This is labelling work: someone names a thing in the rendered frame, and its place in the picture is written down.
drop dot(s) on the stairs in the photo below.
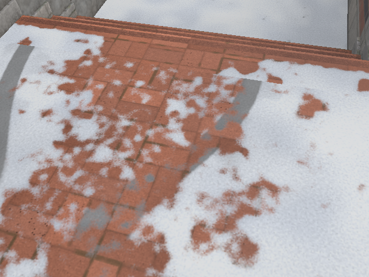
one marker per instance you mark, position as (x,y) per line
(214,36)

